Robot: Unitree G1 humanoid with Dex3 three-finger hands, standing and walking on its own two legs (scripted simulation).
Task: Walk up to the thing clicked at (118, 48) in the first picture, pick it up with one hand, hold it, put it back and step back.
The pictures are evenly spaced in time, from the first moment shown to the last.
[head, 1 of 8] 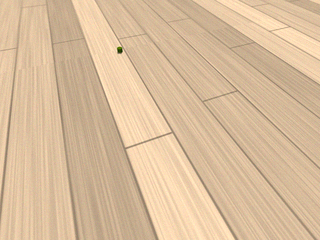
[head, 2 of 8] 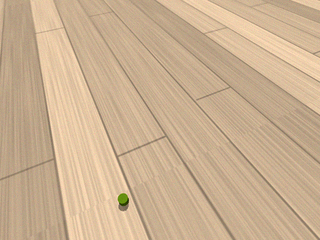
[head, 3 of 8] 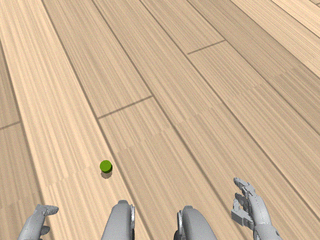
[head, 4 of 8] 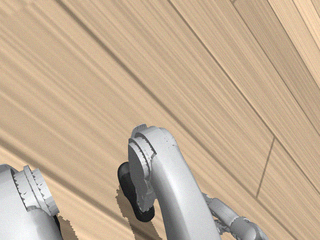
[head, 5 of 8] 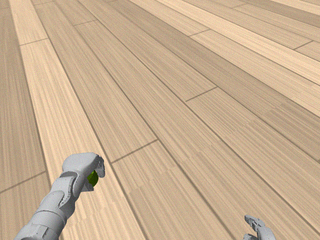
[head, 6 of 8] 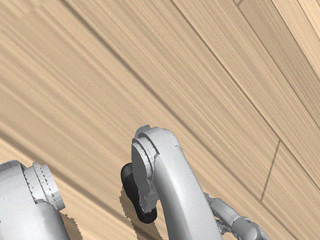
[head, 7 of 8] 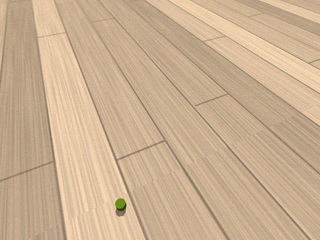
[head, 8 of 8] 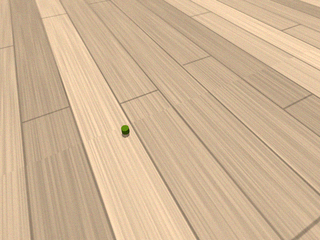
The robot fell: no
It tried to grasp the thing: yes
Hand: left
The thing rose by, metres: 0.69
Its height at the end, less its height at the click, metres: +0.00
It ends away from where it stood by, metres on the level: 0.01
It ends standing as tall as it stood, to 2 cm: yes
